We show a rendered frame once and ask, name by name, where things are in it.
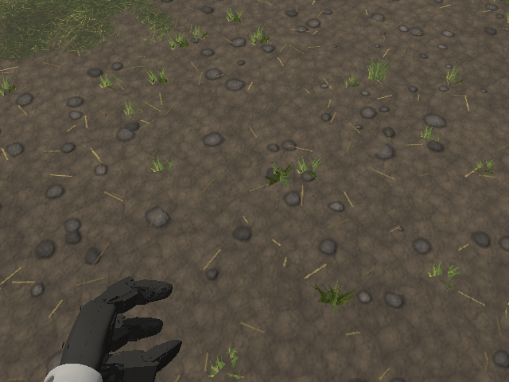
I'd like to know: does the left robot forearm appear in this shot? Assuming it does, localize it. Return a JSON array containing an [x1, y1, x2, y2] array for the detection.
[[44, 364, 103, 382]]

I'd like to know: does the left robot hand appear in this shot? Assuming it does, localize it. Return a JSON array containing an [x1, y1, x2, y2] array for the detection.
[[59, 276, 182, 382]]

